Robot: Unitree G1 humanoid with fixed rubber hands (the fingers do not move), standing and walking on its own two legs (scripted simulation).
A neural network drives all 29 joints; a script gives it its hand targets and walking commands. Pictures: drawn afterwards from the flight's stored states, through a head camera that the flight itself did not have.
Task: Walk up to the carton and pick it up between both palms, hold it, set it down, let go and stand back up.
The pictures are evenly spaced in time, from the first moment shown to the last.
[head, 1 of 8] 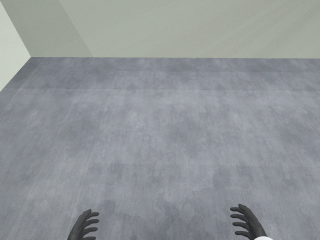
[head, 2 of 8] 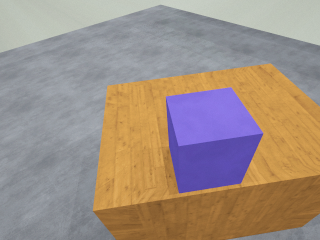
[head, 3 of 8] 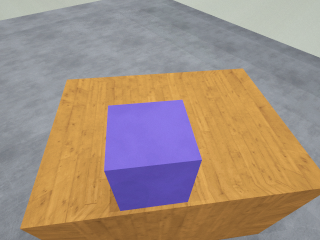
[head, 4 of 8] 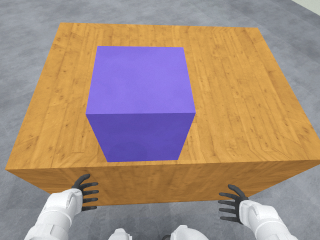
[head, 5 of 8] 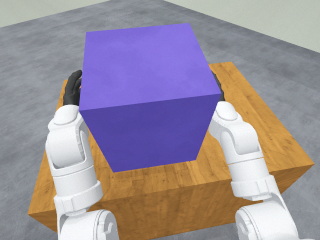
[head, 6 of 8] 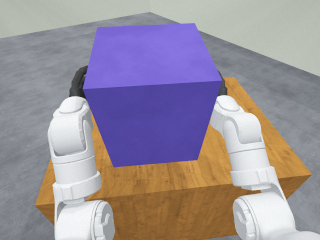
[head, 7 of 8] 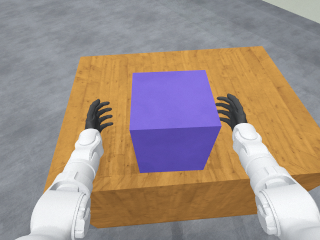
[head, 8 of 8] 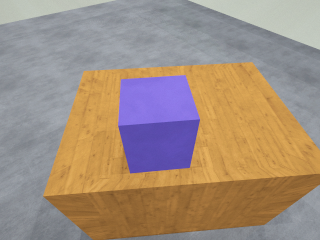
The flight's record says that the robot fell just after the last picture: no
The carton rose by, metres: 0.29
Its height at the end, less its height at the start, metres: +0.00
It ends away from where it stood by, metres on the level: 0.05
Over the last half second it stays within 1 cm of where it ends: yes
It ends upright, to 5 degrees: yes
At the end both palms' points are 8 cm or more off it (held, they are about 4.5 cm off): yes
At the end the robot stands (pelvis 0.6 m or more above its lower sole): yes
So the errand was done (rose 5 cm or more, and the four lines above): yes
